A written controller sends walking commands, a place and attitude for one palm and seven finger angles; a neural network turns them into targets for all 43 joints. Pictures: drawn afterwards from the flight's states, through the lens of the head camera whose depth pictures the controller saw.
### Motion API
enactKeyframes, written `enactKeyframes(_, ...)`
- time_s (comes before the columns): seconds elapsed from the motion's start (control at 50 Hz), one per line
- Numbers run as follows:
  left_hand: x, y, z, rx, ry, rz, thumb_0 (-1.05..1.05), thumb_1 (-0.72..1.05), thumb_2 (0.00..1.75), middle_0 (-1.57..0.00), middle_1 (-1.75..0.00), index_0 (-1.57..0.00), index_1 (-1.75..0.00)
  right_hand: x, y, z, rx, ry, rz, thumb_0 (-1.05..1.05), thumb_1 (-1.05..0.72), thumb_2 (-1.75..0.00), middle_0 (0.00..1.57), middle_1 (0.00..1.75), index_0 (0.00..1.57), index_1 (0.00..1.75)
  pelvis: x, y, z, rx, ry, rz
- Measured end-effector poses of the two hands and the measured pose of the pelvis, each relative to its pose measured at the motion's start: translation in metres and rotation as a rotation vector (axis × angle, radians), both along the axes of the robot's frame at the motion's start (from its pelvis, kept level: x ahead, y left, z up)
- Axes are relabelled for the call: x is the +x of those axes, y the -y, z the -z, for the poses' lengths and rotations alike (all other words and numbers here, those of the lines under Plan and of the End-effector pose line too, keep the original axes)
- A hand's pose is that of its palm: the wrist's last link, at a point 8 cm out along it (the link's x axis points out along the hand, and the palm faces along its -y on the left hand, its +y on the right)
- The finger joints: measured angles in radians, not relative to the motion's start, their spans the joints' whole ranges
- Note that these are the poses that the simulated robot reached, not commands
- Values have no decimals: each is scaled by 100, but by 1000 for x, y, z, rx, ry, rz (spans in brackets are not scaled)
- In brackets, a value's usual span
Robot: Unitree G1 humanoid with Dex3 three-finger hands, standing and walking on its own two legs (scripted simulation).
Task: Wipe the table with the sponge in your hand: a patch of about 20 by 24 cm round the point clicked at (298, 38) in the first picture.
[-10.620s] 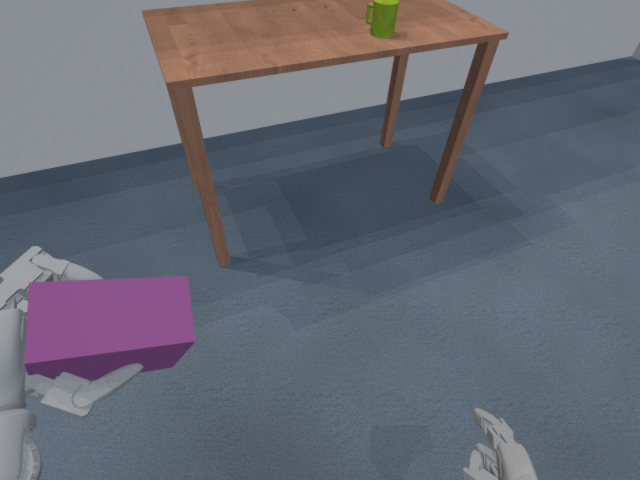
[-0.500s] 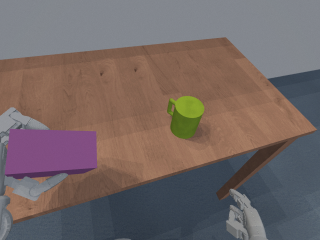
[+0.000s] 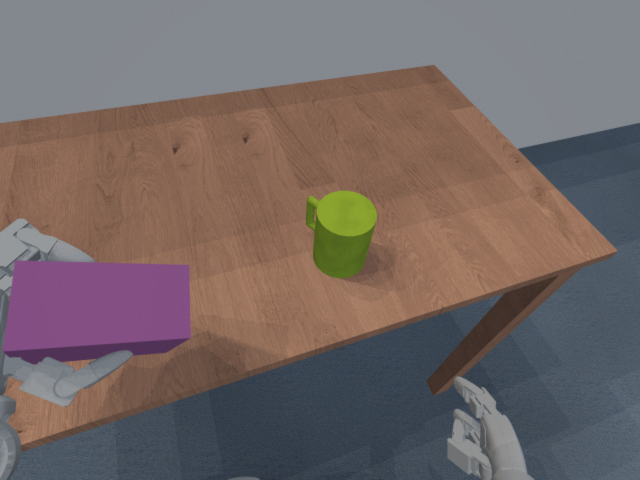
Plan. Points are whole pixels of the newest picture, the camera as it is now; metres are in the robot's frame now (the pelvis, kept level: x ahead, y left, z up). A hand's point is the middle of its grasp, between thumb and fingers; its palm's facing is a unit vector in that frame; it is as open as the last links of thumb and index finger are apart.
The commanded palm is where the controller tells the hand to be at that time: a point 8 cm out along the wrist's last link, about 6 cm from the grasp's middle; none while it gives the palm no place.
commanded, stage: shuffle to correct the standing spot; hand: left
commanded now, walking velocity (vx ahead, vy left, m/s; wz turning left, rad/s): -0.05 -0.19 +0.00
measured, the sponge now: (130, 314) +0.24 +0.20 +0.13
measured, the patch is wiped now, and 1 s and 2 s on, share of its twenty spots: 0.00 0.00 0.00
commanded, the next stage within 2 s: come to a stop and stand still in 0.02 s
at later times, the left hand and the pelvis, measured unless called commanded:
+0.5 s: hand (67, 312) +0.22 +0.25 +0.15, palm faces +0.36 -0.84 -0.41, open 10.7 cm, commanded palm +0.17 +0.28 +0.18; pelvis +0.01 +0.00 +0.00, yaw +0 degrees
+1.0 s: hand (19, 314) +0.22 +0.28 +0.16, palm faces +0.38 -0.84 -0.39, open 10.7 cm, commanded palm +0.16 +0.32 +0.18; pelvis +0.00 +0.03 +0.00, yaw +1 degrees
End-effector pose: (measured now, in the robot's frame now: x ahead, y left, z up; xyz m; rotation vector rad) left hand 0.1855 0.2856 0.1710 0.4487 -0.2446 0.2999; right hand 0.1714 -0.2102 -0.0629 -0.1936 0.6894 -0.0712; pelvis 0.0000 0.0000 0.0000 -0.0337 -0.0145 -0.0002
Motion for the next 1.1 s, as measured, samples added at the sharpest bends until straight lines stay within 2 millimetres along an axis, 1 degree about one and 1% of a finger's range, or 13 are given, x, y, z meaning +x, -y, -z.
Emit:
enactKeyframes(0.2,3,21,-2,15,-15,7,-1,-54,101,-66,-136,-67,-136,2,33,5,-22,-14,35,1,-90,-90,20,30,20,30,3,18,3,-1,-1,0)
enactKeyframes(0.28,3,22,0,11,-31,-6,-1,-54,101,-66,-136,-67,-136,0,42,8,-34,-27,56,1,-90,-90,20,30,20,30,7,18,4,-2,3,-6)
enactKeyframes(0.36,2,17,4,9,-53,-25,-1,-54,101,-66,-136,-67,-136,-2,44,11,-47,-47,71,1,-90,-90,20,30,20,30,10,13,4,1,10,-12)
enactKeyframes(0.46,1,5,2,12,-50,-43,-1,-54,101,-66,-136,-67,-136,0,32,10,-50,-55,69,1,-90,-90,20,30,20,30,10,3,2,9,19,-10)
enactKeyframes(0.56,0,-8,-1,14,-27,-48,-1,-54,101,-66,-136,-67,-136,5,10,6,-34,-38,45,1,-90,-90,20,30,20,30,8,-7,0,11,20,-9)
enactKeyframes(0.66,-2,-18,0,5,-18,-49,-1,-54,101,-66,-136,-67,-136,10,-12,2,-14,-17,14,1,-90,-90,20,30,20,30,6,-17,-1,7,15,-11)
enactKeyframes(0.78,-5,-28,1,-1,-17,-52,-1,-54,101,-66,-136,-67,-136,12,-30,0,-5,-8,-13,1,-90,-90,20,30,20,30,4,-26,-2,5,11,-14)
enactKeyframes(0.92,-6,-37,1,-2,-12,-62,-1,-54,101,-66,-136,-67,-136,10,-36,0,-11,-17,-19,1,-90,-90,20,30,20,30,4,-32,-2,3,9,-17)
enactKeyframes(1.08,-7,-35,-1,3,-6,-51,-1,-54,101,-66,-136,-67,-136,5,-29,1,-21,-23,1,1,-90,-90,20,30,20,30,3,-33,-2,3,12,-18)
enactKeyframes(1.1,-4,-36,-7,41,14,-32,-1,-54,101,-66,-136,-67,-136,4,-29,1,-33,-26,4,1,-90,-90,20,30,20,30,3,-32,-1,2,6,-30)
